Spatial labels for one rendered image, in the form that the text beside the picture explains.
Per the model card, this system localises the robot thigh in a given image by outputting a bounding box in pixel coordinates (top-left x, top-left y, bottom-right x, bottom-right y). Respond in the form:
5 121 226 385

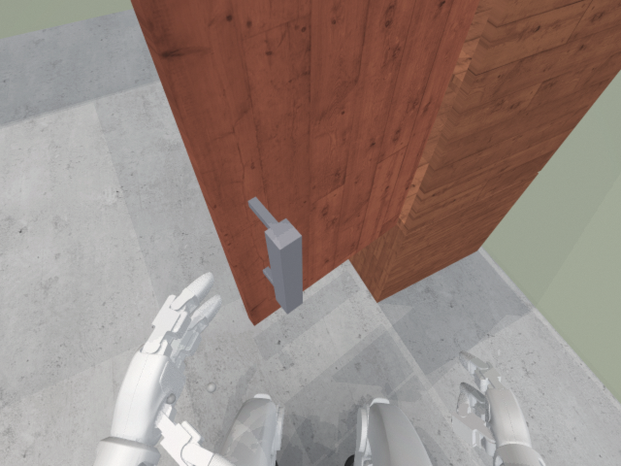
217 398 284 466
356 403 433 466

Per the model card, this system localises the robot right hand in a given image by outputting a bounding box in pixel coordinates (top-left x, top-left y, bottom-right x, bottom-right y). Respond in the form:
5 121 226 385
452 350 532 458

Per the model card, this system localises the robot left hand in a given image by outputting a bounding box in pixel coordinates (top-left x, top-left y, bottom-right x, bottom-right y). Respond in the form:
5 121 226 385
111 272 236 466

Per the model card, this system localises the right robot thigh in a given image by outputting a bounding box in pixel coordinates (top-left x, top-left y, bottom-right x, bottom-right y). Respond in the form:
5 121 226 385
356 403 433 466

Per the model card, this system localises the cupboard door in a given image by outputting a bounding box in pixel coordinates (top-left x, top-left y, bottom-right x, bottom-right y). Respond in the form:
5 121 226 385
131 0 480 326

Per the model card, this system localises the robot left forearm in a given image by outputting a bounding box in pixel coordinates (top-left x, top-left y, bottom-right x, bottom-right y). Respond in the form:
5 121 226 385
92 437 161 466

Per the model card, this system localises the handle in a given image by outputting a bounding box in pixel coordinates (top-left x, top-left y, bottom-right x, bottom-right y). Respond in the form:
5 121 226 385
247 196 303 314

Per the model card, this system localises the left robot thigh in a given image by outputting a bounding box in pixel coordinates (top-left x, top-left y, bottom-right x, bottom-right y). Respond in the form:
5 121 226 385
217 398 284 466

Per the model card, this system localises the robot right forearm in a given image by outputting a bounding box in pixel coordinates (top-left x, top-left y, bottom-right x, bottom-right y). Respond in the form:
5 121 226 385
493 444 545 466

